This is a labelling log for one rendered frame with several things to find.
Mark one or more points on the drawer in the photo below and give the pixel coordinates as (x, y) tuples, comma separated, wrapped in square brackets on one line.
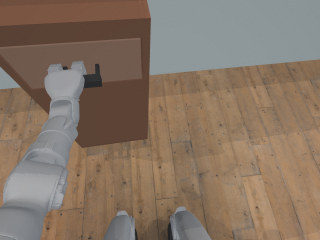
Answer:
[(118, 59)]

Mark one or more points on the handle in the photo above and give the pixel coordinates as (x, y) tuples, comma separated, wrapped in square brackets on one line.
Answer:
[(91, 80)]

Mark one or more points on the cabinet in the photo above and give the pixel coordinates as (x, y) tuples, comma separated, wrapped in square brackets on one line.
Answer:
[(115, 112)]

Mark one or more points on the robot left hand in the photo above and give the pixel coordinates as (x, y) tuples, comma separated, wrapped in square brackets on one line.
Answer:
[(65, 83)]

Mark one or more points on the robot right shin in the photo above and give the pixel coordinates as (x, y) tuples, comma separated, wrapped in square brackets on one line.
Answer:
[(181, 208)]

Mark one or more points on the left robot thigh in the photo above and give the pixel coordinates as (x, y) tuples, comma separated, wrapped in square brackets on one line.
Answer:
[(122, 227)]

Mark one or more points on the robot left forearm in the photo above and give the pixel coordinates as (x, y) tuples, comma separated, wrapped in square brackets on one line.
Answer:
[(56, 138)]

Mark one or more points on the left robot upper arm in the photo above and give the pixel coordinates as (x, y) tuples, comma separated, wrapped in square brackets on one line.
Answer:
[(36, 189)]

